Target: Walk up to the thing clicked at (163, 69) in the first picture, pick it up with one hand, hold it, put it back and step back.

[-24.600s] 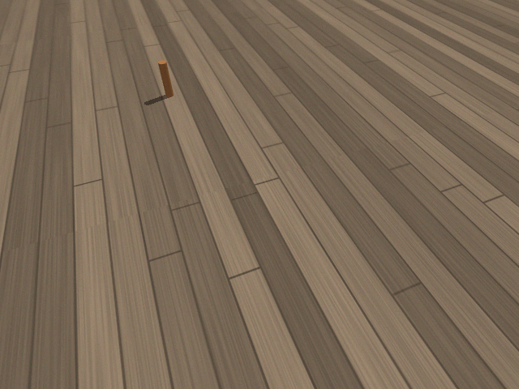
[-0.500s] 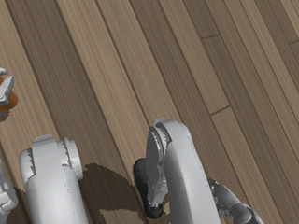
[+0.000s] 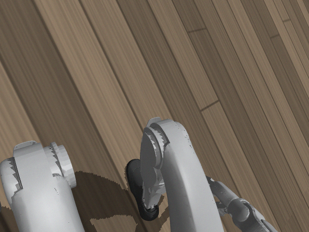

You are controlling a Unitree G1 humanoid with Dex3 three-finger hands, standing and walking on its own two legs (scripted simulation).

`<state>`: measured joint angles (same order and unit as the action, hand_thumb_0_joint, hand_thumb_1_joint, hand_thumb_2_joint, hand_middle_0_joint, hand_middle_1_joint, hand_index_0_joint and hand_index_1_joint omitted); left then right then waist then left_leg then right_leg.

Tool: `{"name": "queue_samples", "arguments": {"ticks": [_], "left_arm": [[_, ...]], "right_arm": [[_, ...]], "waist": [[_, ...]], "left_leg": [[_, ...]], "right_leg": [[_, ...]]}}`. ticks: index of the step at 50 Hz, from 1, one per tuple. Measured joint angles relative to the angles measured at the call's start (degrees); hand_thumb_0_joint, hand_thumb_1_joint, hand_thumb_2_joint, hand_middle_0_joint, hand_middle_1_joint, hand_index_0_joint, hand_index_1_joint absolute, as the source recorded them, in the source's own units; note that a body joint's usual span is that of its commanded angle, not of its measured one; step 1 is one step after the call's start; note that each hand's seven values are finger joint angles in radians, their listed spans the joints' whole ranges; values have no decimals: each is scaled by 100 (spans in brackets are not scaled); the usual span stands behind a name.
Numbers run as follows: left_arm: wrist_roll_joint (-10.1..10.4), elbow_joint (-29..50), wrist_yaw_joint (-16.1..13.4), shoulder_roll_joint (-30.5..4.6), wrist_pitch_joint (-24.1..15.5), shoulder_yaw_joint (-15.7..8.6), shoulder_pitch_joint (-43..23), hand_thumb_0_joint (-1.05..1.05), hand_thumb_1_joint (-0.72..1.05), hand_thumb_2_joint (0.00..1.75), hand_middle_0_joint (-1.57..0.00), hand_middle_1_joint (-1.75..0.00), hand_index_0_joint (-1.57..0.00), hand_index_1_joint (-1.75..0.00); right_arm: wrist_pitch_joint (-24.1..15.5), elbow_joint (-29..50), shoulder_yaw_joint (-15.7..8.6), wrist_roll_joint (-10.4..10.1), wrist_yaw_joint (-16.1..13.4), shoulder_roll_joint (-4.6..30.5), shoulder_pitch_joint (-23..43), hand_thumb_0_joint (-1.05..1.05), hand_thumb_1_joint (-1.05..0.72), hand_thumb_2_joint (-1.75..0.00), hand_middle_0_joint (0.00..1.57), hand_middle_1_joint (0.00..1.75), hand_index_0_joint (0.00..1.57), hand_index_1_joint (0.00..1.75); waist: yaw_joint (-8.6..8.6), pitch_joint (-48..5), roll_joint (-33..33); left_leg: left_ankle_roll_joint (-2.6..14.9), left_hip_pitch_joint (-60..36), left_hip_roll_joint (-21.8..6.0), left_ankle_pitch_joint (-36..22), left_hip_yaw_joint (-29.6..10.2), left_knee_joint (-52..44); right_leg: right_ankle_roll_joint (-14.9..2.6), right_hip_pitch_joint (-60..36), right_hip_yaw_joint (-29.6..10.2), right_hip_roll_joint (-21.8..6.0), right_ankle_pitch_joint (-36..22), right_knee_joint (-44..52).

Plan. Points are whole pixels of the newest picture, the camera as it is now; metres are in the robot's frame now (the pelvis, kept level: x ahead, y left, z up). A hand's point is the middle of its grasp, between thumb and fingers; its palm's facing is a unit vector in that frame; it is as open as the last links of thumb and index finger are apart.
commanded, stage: lower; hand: left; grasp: from the side
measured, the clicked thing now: out of the picture +0.45 +0.30 -0.14
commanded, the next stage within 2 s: loosen in 0.46 s
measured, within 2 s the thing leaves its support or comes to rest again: rests again in 0.34 s
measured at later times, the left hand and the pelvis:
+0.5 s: hand out of the picture +0.46 +0.29 -0.15, palm faces +0.33 -0.94 -0.01, open 7.4 cm; pelvis +0.00 +0.00 +0.00, yaw -1 degrees
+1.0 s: hand out of the picture +0.46 +0.30 -0.15, palm faces +0.34 -0.94 +0.02, open 10.8 cm; pelvis +0.00 +0.01 +0.00, yaw -2 degrees
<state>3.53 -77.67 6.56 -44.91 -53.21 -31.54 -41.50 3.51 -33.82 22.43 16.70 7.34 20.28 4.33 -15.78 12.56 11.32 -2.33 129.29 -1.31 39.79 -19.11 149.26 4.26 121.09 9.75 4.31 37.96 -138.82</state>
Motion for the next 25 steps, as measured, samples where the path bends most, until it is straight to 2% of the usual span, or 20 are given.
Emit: {"name": "queue_samples", "arguments": {"ticks": [7,15,25], "left_arm": [[32,-132,-27,-188,-113,25,-60,-2,-7,109,-87,-104,-88,-106],[52,-143,-43,-202,-157,110,-9,-2,-7,109,-87,-104,-88,-106],[-11,-177,-231,-279,-253,100,-50,-2,-7,109,-87,-104,-88,-106]], "right_arm": [[-13,53,133,64,-3,43,29,0,-90,-90,21,30,20,30],[-7,83,231,95,0,58,56,0,-90,-90,21,30,20,30],[10,103,303,181,-7,36,212,0,-90,-90,21,30,20,30]], "waist": [[-36,78,49],[-32,143,95],[-21,219,215]], "left_leg": [[29,8,-10,24,-56,59],[33,-37,-9,97,-115,73],[34,-63,-7,89,-180,114]], "right_leg": [[16,-24,40,31,-6,7],[26,-102,89,36,44,45],[38,-143,136,57,10,54]]}}
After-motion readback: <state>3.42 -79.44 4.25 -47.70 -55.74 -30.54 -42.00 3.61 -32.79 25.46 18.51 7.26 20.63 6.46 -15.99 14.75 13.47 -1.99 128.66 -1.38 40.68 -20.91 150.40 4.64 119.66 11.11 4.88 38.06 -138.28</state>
